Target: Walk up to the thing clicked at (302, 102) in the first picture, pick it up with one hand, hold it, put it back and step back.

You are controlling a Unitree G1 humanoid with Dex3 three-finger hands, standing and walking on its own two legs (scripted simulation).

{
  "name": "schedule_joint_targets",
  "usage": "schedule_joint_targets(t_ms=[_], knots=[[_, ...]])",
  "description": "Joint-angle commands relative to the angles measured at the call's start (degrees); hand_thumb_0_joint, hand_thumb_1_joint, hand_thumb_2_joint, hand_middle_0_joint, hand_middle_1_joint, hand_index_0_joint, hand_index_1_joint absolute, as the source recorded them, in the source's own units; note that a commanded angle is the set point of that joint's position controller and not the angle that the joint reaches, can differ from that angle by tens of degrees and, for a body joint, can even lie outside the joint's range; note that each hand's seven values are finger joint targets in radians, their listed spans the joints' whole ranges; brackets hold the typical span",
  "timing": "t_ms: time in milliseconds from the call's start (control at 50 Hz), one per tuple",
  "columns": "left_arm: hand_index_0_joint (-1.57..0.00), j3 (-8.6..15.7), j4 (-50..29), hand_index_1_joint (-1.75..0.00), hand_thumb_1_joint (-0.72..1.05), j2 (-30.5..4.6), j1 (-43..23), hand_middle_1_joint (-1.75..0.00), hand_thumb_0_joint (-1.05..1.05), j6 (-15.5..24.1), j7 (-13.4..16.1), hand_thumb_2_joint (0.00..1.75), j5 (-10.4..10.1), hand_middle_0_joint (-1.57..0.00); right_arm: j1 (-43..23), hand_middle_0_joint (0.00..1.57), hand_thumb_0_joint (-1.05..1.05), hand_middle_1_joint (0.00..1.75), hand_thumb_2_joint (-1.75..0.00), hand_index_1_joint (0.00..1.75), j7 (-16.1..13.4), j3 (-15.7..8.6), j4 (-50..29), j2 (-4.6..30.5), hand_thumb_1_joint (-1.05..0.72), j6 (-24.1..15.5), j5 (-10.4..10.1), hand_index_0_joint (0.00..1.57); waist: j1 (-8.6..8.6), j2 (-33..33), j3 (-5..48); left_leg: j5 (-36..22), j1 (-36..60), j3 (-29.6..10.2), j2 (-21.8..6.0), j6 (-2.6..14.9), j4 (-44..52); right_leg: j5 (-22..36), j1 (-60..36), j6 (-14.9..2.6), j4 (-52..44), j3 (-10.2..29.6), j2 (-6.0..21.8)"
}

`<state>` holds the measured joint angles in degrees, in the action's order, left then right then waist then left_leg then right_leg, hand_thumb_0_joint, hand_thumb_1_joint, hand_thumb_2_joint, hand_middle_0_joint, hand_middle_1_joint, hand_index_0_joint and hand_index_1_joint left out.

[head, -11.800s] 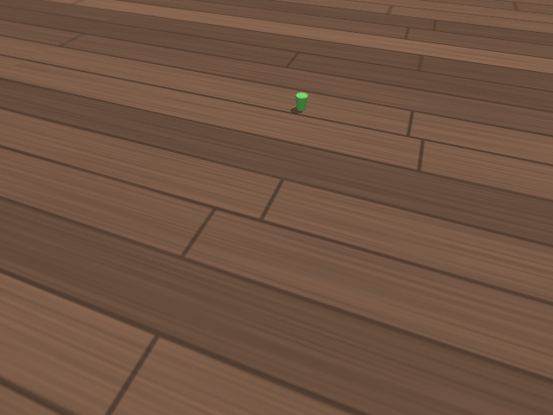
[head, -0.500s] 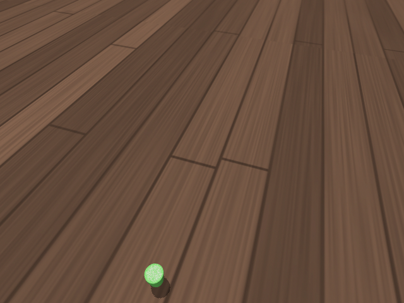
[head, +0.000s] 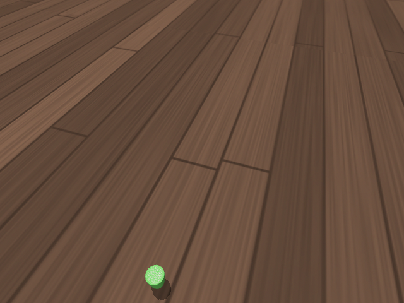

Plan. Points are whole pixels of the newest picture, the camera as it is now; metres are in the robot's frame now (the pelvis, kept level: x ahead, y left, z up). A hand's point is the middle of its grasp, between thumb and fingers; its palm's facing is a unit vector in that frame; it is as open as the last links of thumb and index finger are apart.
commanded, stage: walk up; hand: left
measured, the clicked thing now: (156, 278) +0.40 +0.22 -0.73
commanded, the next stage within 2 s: none
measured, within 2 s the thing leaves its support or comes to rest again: neither
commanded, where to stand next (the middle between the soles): +0.03 -0.01 m, yaw -1 degrees
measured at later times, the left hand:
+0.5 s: hand out of the picture -0.01 +0.25 -0.16, palm faces +0.00 -0.90 -0.44, open 7.4 cm
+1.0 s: hand out of the picture +0.01 +0.26 -0.16, palm faces +0.02 -0.92 -0.38, open 7.4 cm
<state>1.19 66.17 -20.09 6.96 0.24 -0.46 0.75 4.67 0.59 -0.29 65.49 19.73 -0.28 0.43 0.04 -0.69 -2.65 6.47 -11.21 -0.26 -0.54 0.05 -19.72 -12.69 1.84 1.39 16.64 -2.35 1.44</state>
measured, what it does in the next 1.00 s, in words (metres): steps on the spot: left foot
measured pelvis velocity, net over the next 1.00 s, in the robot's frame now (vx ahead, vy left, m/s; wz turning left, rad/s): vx -0.03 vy -0.02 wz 0.05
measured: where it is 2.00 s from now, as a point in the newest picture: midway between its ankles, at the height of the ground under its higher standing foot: outside the picture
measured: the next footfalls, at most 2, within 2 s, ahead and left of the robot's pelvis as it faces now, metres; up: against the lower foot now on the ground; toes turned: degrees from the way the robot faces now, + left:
left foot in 0.76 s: -0.04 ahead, +0.12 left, +0.00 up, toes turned +5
right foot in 1.04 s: +0.08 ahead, -0.15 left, +0.00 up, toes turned +2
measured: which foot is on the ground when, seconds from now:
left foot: down 0.00-0.42, up 0.44-0.74, down 0.76-1.00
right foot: down 0.00-0.78, up 0.80-1.00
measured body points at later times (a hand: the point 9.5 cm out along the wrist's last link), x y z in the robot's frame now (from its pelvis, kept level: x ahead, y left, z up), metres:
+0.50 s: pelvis -0.06 -0.03 -0.02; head -0.01 -0.06 +0.42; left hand -0.01 +0.29 -0.13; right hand +0.07 -0.35 -0.16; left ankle +0.00 +0.11 -0.71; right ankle -0.07 -0.13 -0.75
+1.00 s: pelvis -0.03 -0.02 -0.02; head -0.01 -0.02 +0.43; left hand +0.01 +0.31 -0.13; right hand +0.07 -0.33 -0.12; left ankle -0.08 +0.11 -0.75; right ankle +0.02 -0.15 -0.73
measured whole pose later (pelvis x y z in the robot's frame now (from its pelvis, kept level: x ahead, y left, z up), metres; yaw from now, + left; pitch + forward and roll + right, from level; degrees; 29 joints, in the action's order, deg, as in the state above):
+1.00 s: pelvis -0.03 -0.02 -0.02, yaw +3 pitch -4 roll +1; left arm 3.0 52.1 -23.3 16.1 0.6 -1.2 0.6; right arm 13.0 0.5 -2.6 50.3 22.3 -1.6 1.7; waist 0.3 1.1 -5.6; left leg 20.3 -6.8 1.5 -1.4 -0.7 -30.7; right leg -21.7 20.4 -0.9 42.6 1.7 1.2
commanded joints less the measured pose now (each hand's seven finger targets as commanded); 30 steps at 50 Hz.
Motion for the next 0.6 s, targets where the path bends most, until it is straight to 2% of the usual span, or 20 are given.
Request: schedule_joint_targets(t_ms=[0,100,120,180,220,280,300,320,340,360,380,400,420,440,460,480,500,520,540,580], knots=[[-0.2,2.0,-3.7,-0.3,0.9,-12.2,-2.0,-0.3,0.0,1.2,0.8,0.9,-0.3,-0.2,-3.4,0.2,0.0,0.3,-0.9,0.3,-0.7,-2.3,-3.8,12.2,-0.9,-1.1,-0.3,0.2,0.01,0.3,3.8,-4.7,4.3,-6.3,-6.4,1.5,2.4,6.2,3.5,-2.1,-3.6,4.6,6.2],[-0.2,2.0,-4.0,-0.3,0.9,-12.1,-2.6,-0.3,0.0,1.1,0.8,0.9,-0.2,-0.2,-3.2,0.2,0.0,0.3,-0.9,0.3,-0.7,-2.4,-3.6,12.1,-0.9,-1.0,-0.2,0.2,0.15,0.5,4.2,-5.2,4.3,-6.4,-6.6,1.5,2.6,6.4,2.9,-2.07,-3.5,4.4,6.1],[-0.2,3.4,-5.0,-0.3,0.9,-15.5,-2.6,-0.3,0.0,0.2,1.3,0.9,-0.7,-0.2,-3.3,0.2,0.0,0.3,-0.9,0.3,-0.6,-4.0,-4.4,16.0,-0.9,0.1,-0.2,0.2,0.31,-0.3,-1.9,-19.1,1.0,-6.5,-6.3,1.73,-2.3,17.0,7.7,-2.5,3.0,4.3,6.0],[-0.2,3.8,-7.9,-0.3,0.9,-14.1,-0.9,-0.3,0.0,-0.7,1.8,0.9,-1.1,-0.2,-1.1,0.2,0.0,0.3,-0.9,0.3,-0.8,-4.8,-6.6,15.5,-0.9,1.1,-1.0,0.2,0.57,-1.3,6.5,-27.5,3.8,-6.3,-7.9,4.2,-5.9,17.9,5.7,-3.46,10.3,2.1,4.4],[-0.2,3.6,-9.8,-0.3,0.9,-12.6,-0.6,-0.3,0.0,-1.5,1.7,0.9,-1.0,-0.2,-0.8,0.2,0.0,0.3,-0.9,0.3,-0.9,-5.9,-8.6,16.7,-0.9,1.8,-0.8,0.2,0.85,-4.1,10.3,-23.6,2.3,-9.9,-10.7,7.34,-4.4,10.5,5.4,-4.12,17.2,1.0,1.7],[-0.2,4.1,-10.8,-0.3,0.9,-11.4,4.0,-0.3,0.0,-3.0,1.5,0.9,-0.7,-0.2,-4.7,0.2,0.0,0.3,-0.9,0.3,-1.1,-6.8,-13.1,17.8,-0.9,2.7,0.3,0.2,-0.74,-11.2,9.1,-12.6,-7.0,-15.9,-16.0,13.35,-0.1,-15.3,6.5,-4.53,32.0,0.8,-2.1],[-0.2,4.5,-10.9,-0.3,0.9,-11.2,6.5,-0.3,0.0,-3.3,1.4,0.9,-0.7,-0.2,-6.0,0.2,0.0,0.3,-0.9,0.3,-1.0,-7.0,-14.6,17.5,-0.9,3.1,0.8,0.2,-1.83,-12.2,8.1,-8.6,-10.3,-16.3,-17.0,14.22,-0.2,-19.4,6.4,-4.83,33.4,2.0,-1.6],[-0.2,4.8,-10.7,-0.3,0.9,-11.3,8.1,-0.3,0.0,-3.3,1.3,0.9,-0.6,-0.2,-7.2,0.2,0.0,0.3,-0.9,0.3,-1.1,-7.1,-15.8,17.0,-0.9,3.3,1.3,0.2,-2.59,-10.3,7.5,-6.4,-11.9,-14.9,-15.9,13.63,-2.3,-18.8,6.3,-5.31,32.0,2.7,-1.0],[-0.2,5.0,-10.6,-0.3,0.9,-10.8,9.6,-0.3,0.0,-3.0,1.3,0.9,-0.5,-0.2,-7.3,0.2,0.0,0.3,-0.9,0.3,-1.1,-6.9,-16.3,16.2,-0.9,3.5,1.6,0.2,-3.45,-8.6,7.1,-5.4,-11.1,-13.3,-13.8,11.8,-5.8,-15.3,6.6,-5.55,25.4,2.4,-0.7],[-0.2,5.0,-10.6,-0.3,0.9,-10.9,10.5,-0.3,0.0,-2.4,1.3,0.9,0.0,-0.2,-7.6,0.2,0.0,0.3,-0.9,0.3,-0.9,-6.6,-16.6,15.0,-0.9,3.6,1.4,0.2,-4.6,-6.4,5.8,-2.1,-10.3,-11.6,-10.2,8.64,-11.1,-10.8,8.1,-6.04,15.0,3.9,1.1],[-0.2,5.6,-11.6,-0.3,0.9,-13.5,9.8,-0.3,0.0,-1.5,1.5,0.9,0.9,-0.2,-6.7,0.2,0.0,0.3,-0.9,0.3,-0.7,-5.9,-16.9,12.9,-0.9,3.7,0.7,0.2,-4.47,2.5,3.6,4.8,-11.6,-9.1,-3.8,5.18,-18.6,-8.4,9.9,-6.59,3.0,12.1,6.4],[-0.2,6.8,-13.4,-0.3,0.9,-18.5,6.2,-0.3,0.0,-0.6,1.7,0.9,2.1,-0.2,-4.5,0.2,0.0,0.3,-0.9,0.3,-0.7,-5.2,-17.4,9.9,-0.9,3.6,0.5,0.2,-2.73,14.0,0.1,21.7,-20.0,-5.6,5.2,1.45,-29.3,-2.2,10.2,-8.93,-2.0,27.3,16.7],[-0.2,7.4,-16.1,-0.3,0.9,-22.6,2.7,-0.3,0.0,-0.1,1.8,0.9,2.6,-0.2,-3.9,0.2,0.0,0.3,-0.9,0.3,-1.3,-5.8,-17.6,11.6,-0.9,4.1,1.1,0.2,-3.11,13.1,-0.5,28.9,-16.9,-10.8,4.9,0.26,-40.0,-0.4,20.6,-17.57,-3.3,33.2,24.6],[-0.2,7.3,-17.3,-0.3,0.9,-21.5,-0.9,-0.3,0.0,0.1,2.0,0.9,2.4,-0.2,-1.7,0.2,0.0,0.3,-0.9,0.3,-1.4,-6.5,-16.7,13.4,-0.9,4.3,0.7,0.2,-0.97,10.5,-1.4,27.2,-15.1,-13.1,4.3,0.35,-46.8,3.2,22.8,-18.16,-2.2,30.7,23.6],[-0.2,6.6,-17.8,-0.3,0.9,-18.3,-3.7,-0.3,0.0,0.6,2.1,0.9,2.0,-0.2,1.2,0.2,0.0,0.3,-0.9,0.3,-1.2,-6.8,-15.4,13.6,-0.9,4.0,0.4,0.2,1.17,6.0,-1.7,22.5,-16.0,-13.5,4.7,0.09,-48.5,8.2,19.2,-15.27,1.0,23.0,18.6],[-0.2,6.0,-18.0,-0.3,0.9,-16.3,-5.4,-0.3,0.0,1.1,2.2,0.9,2.1,-0.2,3.7,0.2,0.0,0.3,-0.9,0.3,-0.8,-6.8,-14.3,13.5,-0.9,3.5,-0.2,0.2,2.55,5.3,-0.1,18.3,-14.9,-12.4,4.3,-0.65,-47.3,8.9,16.1,-12.91,2.1,16.6,14.4],[-0.2,5.6,-18.0,-0.3,0.9,-14.4,-4.1,-0.3,0.0,1.7,2.1,0.9,2.2,-0.2,5.0,0.2,0.0,0.3,-0.9,0.3,-0.6,-6.4,-13.7,13.1,-0.9,2.8,-0.5,0.2,1.82,5.8,3.0,16.8,-13.8,-11.3,3.3,-1.16,-42.6,5.2,10.6,-11.04,2.9,13.5,11.8],[-0.2,5.3,-17.7,-0.3,0.9,-13.5,-0.8,-0.3,0.0,2.2,1.9,0.9,2.3,-0.2,4.6,0.2,0.0,0.3,-0.9,0.3,-0.4,-5.9,-13.5,13.0,-0.9,2.3,0.0,0.2,-0.13,6.8,4.4,17.3,-15.0,-9.4,2.7,-1.45,-37.8,0.3,5.1,-10.61,2.8,13.5,11.5],[-0.2,5.5,-17.5,-0.3,0.9,-13.9,2.0,-0.3,0.0,2.4,1.7,0.9,2.5,-0.2,3.2,0.2,0.0,0.3,-0.9,0.3,0.0,-5.6,-14.2,13.2,-0.9,1.9,0.7,0.2,-1.98,8.2,4.5,18.8,-16.6,-7.4,1.7,-1.6,-32.5,-6.2,0.5,-10.92,1.7,14.4,12.0],[-0.2,6.5,-17.0,-0.3,0.9,-15.9,7.2,-0.3,0.0,2.5,1.3,0.9,2.3,-0.2,-0.7,0.2,0.0,0.3,-0.9,0.3,0.6,-5.3,-16.1,13.5,-0.9,1.2,1.5,0.2,-4.96,10.0,1.5,21.6,-20.4,-5.4,1.0,-1.39,-25.2,-9.6,-5.5,-12.55,0.9,16.9,13.6]])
